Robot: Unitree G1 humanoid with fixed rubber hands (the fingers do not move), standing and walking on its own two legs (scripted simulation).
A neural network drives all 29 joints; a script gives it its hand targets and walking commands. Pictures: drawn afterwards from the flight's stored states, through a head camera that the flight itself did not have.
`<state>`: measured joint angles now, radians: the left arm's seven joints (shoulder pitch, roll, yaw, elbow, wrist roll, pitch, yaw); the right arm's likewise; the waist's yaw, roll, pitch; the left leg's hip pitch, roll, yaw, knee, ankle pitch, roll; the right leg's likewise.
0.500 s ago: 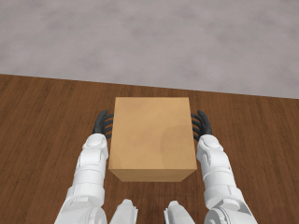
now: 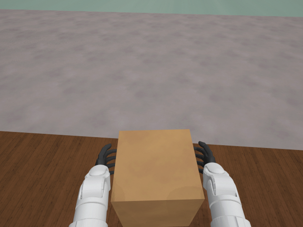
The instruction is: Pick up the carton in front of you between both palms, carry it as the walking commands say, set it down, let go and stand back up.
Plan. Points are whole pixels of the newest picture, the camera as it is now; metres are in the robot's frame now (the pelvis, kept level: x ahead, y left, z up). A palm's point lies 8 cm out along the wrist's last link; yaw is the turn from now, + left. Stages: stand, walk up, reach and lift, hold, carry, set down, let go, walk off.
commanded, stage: reach and lift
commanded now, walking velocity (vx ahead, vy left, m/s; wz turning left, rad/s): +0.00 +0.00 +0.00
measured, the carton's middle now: (155, 180) +0.29 +0.00 -0.05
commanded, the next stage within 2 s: hold in 0.96 s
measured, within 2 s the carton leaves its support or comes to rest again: neither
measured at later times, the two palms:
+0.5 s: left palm (100, 167) +0.29 +0.15 +0.03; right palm (209, 165) +0.29 -0.15 +0.03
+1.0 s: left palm (99, 165) +0.29 +0.15 +0.04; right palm (210, 163) +0.29 -0.15 +0.04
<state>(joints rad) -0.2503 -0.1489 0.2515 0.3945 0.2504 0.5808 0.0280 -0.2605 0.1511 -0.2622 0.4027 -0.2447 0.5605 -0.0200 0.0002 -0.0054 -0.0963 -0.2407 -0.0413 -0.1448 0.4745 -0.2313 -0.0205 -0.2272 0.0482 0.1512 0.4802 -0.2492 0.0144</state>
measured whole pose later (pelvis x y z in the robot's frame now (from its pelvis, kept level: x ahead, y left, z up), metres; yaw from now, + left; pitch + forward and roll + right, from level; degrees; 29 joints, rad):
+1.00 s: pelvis +0.00 +0.00 +0.01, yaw +0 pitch -5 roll +0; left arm -0.25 -0.15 0.22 0.28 0.27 0.71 0.01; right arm -0.26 0.15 -0.23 0.28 -0.27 0.69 0.00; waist 0.00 0.00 -0.01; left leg -0.09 -0.03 -0.14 0.37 -0.20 -0.01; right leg -0.07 0.03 0.14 0.37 -0.21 0.01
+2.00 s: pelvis +0.18 -0.03 -0.01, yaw -1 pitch +5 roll -1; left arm -0.17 -0.14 0.10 -0.29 0.10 1.20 0.09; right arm -0.15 0.13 -0.12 -0.35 -0.11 1.21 -0.10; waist -0.02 0.05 -0.15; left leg -0.22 0.10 0.13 0.63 -0.44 -0.03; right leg -0.34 -0.01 -0.20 0.52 -0.25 -0.04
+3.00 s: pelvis +0.81 -0.05 -0.01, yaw -1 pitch +5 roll +1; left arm -0.73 0.01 0.22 0.15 0.03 1.22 0.15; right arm -0.77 -0.02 -0.22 0.16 -0.05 1.22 -0.13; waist 0.06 0.00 0.07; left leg -0.56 0.02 0.00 1.23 -0.38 0.06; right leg -0.43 0.02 -0.17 0.57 -0.24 -0.12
